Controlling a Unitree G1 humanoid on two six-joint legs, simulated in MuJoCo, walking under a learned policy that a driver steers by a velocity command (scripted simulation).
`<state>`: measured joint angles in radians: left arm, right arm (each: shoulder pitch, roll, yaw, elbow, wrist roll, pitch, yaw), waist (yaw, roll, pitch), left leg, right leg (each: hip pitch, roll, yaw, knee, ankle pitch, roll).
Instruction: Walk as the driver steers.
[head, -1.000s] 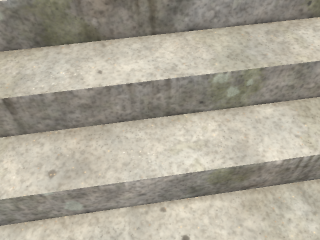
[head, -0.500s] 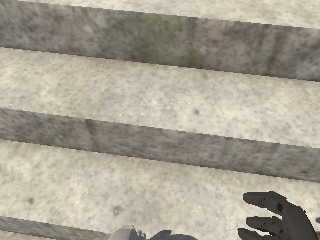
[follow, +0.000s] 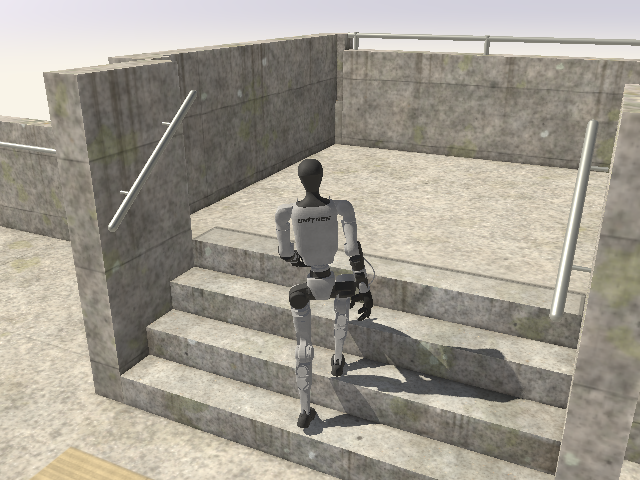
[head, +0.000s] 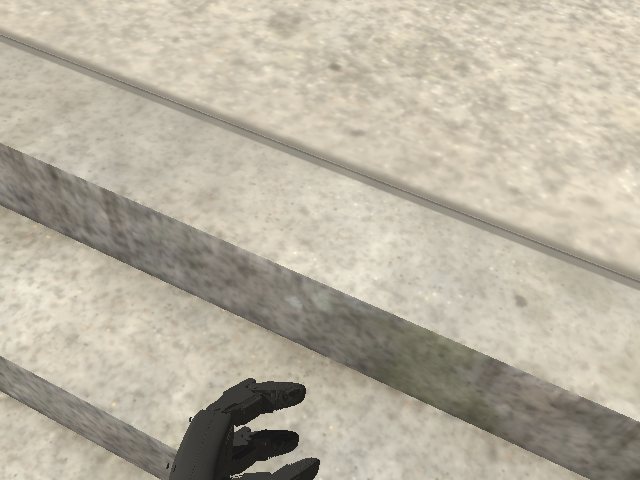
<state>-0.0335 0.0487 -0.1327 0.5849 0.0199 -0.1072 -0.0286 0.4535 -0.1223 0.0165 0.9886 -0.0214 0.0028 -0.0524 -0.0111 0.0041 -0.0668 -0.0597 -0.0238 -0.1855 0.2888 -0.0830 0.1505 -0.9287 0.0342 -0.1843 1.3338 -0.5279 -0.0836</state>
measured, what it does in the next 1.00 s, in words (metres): climbs, turning right: left foot 0.20 m higher, then left foot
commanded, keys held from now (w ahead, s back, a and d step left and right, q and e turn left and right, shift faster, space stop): w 0.20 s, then w+e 0.18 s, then e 0.62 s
